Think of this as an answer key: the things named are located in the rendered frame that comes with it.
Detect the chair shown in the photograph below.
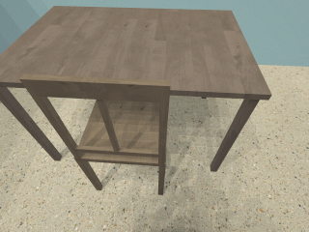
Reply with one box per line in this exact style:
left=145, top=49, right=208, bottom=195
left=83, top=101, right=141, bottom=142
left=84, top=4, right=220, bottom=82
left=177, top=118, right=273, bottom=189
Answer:
left=19, top=73, right=171, bottom=195

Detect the table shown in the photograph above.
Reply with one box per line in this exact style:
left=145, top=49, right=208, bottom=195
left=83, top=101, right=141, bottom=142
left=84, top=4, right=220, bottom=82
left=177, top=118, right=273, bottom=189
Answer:
left=0, top=6, right=272, bottom=172

